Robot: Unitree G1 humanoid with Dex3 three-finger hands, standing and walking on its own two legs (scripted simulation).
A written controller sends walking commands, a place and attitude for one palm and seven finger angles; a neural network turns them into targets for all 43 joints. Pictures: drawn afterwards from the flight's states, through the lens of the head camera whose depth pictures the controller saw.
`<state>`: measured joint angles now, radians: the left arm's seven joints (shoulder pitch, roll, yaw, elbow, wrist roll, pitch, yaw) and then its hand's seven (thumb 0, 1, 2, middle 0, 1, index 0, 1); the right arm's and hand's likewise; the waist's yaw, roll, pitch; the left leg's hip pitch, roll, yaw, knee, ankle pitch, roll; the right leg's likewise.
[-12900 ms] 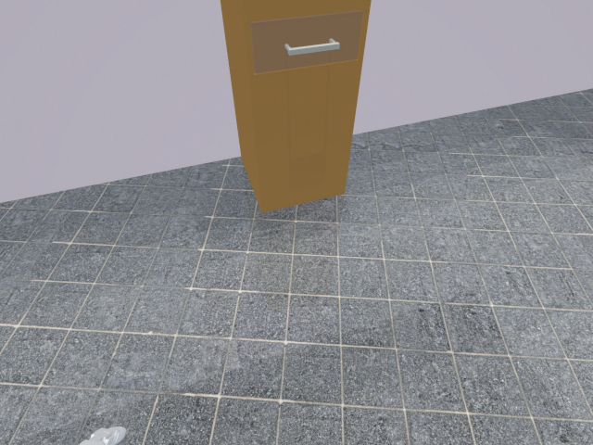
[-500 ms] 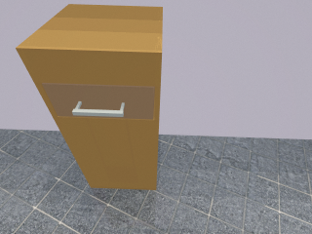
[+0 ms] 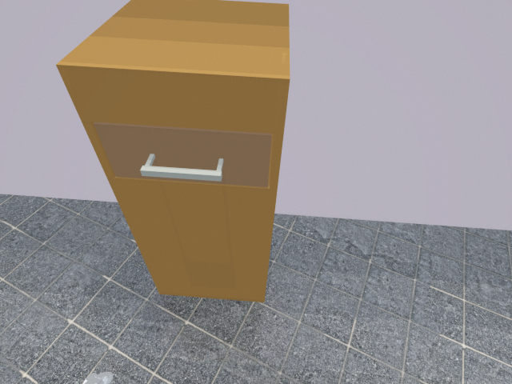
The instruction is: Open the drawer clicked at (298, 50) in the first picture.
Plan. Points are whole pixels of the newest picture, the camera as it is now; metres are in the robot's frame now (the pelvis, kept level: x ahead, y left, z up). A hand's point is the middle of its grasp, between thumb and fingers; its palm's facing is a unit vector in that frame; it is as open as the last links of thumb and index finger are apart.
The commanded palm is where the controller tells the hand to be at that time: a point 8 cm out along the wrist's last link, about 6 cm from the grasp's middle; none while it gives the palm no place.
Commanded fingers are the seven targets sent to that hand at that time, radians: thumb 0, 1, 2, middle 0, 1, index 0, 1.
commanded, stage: raise the hand with hooked fingers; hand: left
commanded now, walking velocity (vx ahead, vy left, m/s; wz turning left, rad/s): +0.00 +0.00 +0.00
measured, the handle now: (183, 167) +0.55 +0.22 +0.00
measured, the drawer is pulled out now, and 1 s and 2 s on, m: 0.00 0.00 0.00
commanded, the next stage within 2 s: move the hooked fingers above the handle in 1.84 s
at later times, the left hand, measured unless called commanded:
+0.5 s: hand (113, 337) +0.19 +0.24 -0.04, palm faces +0.10 -0.03 -0.99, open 9.4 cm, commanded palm +0.17 +0.25 +0.02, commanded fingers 0.00 0.22 0.61 -0.25 -0.74 -0.25 -0.74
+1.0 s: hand (115, 251) +0.29 +0.25 +0.05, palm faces +0.16 -0.04 -0.99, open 12.3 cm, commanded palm +0.26 +0.24 +0.10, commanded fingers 0.00 -0.36 0.36 -0.29 -1.11 -0.29 -1.11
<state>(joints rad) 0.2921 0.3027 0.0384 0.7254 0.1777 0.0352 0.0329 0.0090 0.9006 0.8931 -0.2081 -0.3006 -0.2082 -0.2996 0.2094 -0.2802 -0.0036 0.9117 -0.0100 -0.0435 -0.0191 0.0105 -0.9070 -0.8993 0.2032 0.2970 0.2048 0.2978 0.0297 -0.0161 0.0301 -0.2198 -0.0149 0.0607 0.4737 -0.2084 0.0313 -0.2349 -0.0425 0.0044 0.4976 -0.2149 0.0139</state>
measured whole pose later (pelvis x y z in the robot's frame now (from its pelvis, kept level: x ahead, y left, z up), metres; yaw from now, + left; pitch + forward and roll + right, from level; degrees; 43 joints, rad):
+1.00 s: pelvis +0.05 -0.01 -0.02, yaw +1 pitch +7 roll +0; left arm 0.29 0.48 0.06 -0.15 0.95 -0.05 0.31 0.00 -0.14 0.45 -0.30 -0.97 -0.30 -0.97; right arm 0.12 -0.25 -0.04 0.58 -0.05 0.08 -0.02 0.02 -0.91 -0.90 0.20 0.30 0.20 0.30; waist 0.09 0.06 -0.08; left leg -0.47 -0.03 -0.03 0.75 -0.41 0.02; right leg -0.46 0.03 0.05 0.74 -0.41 0.00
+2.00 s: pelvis +0.02 -0.02 +0.00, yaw +1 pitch +1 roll +1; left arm -0.11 0.51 -0.06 0.05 0.90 0.02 0.03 0.00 -0.49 0.30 -0.32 -1.20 -0.32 -1.20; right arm 0.14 -0.24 0.00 0.63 0.01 0.13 -0.04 0.02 -0.91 -0.90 0.20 0.30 0.20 0.30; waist 0.09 0.08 -0.02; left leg -0.27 -0.04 -0.03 0.50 -0.24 0.01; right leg -0.27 0.01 0.04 0.52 -0.26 -0.01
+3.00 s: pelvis +0.04 -0.02 -0.01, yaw +1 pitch +8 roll +0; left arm -0.50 0.47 -0.12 0.57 0.98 -0.02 0.09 0.00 -0.49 0.30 -0.32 -1.20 -0.32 -1.20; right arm 0.23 -0.25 -0.03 0.64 0.02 0.15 -0.06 0.01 -0.91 -0.90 0.20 0.30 0.20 0.30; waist 0.01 0.04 -0.08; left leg -0.44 -0.03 -0.03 0.62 -0.32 0.01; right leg -0.44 0.03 0.04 0.64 -0.33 -0.02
